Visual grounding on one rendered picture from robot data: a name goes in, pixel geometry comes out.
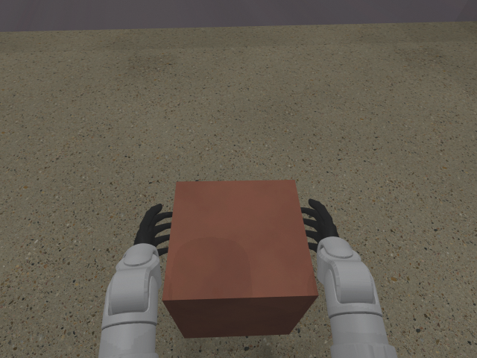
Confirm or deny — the right robot hand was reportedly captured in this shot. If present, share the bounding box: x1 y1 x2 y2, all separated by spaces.
300 199 340 253

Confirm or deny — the carton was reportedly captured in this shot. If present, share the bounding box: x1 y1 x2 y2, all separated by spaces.
162 180 318 339

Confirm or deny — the left robot forearm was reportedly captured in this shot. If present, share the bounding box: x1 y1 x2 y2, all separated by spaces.
98 243 162 358

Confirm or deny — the left robot hand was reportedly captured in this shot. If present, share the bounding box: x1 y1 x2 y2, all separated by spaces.
133 204 173 256

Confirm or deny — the right robot forearm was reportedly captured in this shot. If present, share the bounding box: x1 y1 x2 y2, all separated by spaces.
317 236 398 358

